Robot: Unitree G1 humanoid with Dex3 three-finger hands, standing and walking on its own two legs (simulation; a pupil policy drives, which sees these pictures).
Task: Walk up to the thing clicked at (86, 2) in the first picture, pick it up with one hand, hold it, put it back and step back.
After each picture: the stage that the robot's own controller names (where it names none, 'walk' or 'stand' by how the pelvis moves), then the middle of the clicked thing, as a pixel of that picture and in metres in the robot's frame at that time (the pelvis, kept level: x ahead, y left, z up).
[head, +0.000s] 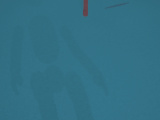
stand; (85, 7) +2.10 -0.05 -0.66
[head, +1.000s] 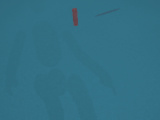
walk; (75, 17) +1.98 +0.22 -0.65
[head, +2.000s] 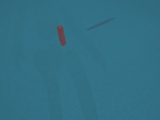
walk; (61, 36) +1.40 +0.32 -0.65
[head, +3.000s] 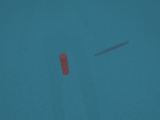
walk; (64, 64) +0.95 +0.23 -0.65
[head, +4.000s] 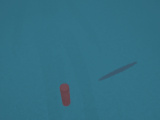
walk; (65, 95) +0.63 +0.15 -0.62
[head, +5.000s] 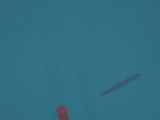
stand; (63, 117) +0.45 +0.18 -0.64
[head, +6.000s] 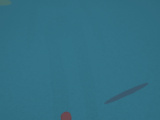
stand; out of the picture +0.42 +0.13 -0.65
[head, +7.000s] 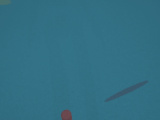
stand; out of the picture +0.43 +0.13 -0.65
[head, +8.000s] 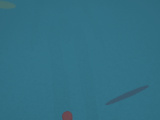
stand; out of the picture +0.45 +0.12 -0.65
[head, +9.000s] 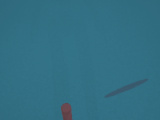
stand; (67, 114) +0.46 +0.12 -0.65
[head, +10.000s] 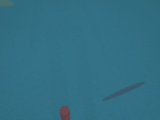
stand; (65, 117) +0.48 +0.13 -0.66
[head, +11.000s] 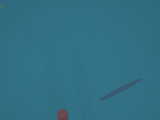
stand; out of the picture +0.45 +0.15 -0.66
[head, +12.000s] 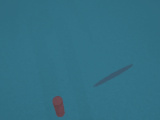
stand; (59, 107) +0.48 +0.17 -0.65
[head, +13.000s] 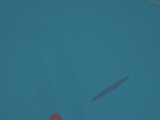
stand; out of the picture +0.44 +0.19 -0.66
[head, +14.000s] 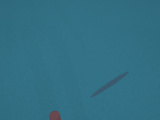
stand; out of the picture +0.43 +0.19 -0.66
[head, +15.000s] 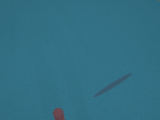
stand; (59, 119) +0.46 +0.17 -0.66
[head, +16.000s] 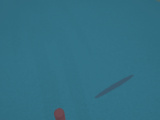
stand; (60, 119) +0.46 +0.16 -0.66
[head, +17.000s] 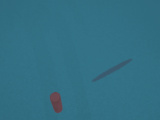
go down; (56, 103) +0.48 +0.17 -0.63
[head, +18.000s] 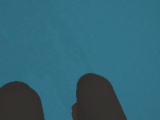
go down; out of the picture +0.51 +0.28 -0.22
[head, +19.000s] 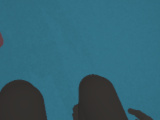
close in; out of the picture +0.50 +0.29 -0.22
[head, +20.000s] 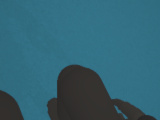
close in; out of the picture +0.48 +0.34 -0.16
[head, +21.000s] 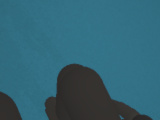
lift; out of the picture +0.47 +0.34 -0.17
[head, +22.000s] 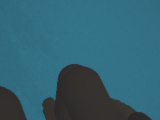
lift; out of the picture +0.45 +0.32 -0.17
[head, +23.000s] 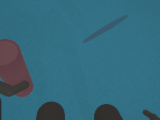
lift; (15, 74) +0.34 +0.22 +0.00
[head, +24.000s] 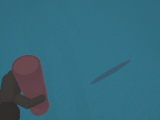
hold; (34, 90) +0.31 +0.17 +0.02
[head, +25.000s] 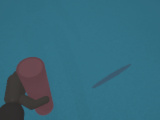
hold; (38, 90) +0.31 +0.16 +0.03
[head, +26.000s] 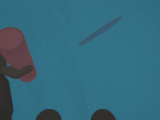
crouch; (20, 60) +0.41 +0.19 -0.03
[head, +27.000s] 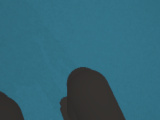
lower; out of the picture +0.49 +0.33 -0.12
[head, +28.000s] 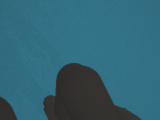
lower; out of the picture +0.46 +0.35 -0.17
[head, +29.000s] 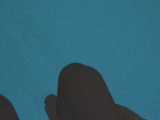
lower; out of the picture +0.46 +0.36 -0.17
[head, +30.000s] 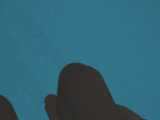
lower; out of the picture +0.46 +0.36 -0.17
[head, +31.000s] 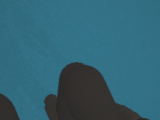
lower; out of the picture +0.46 +0.35 -0.17
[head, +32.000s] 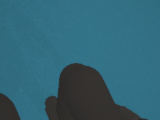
open; out of the picture +0.47 +0.34 -0.17
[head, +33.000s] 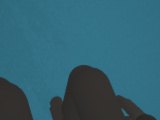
stand; out of the picture +0.47 +0.33 -0.19
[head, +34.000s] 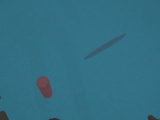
stand; (45, 88) +0.47 +0.20 -0.50
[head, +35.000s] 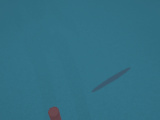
stand; (56, 119) +0.45 +0.19 -0.60
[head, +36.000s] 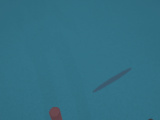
stand; (56, 119) +0.45 +0.18 -0.60
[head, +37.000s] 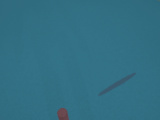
stand; (64, 119) +0.48 +0.17 -0.65
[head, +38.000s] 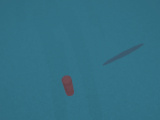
walk; (68, 86) +0.56 +0.15 -0.63
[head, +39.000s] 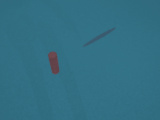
walk; (54, 63) +0.80 +0.23 -0.63
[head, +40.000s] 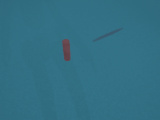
stand; (66, 50) +1.10 +0.19 -0.63
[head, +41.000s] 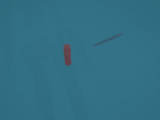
stand; (67, 55) +1.10 +0.17 -0.66
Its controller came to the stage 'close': yes
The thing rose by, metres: 0.67
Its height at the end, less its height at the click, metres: +0.00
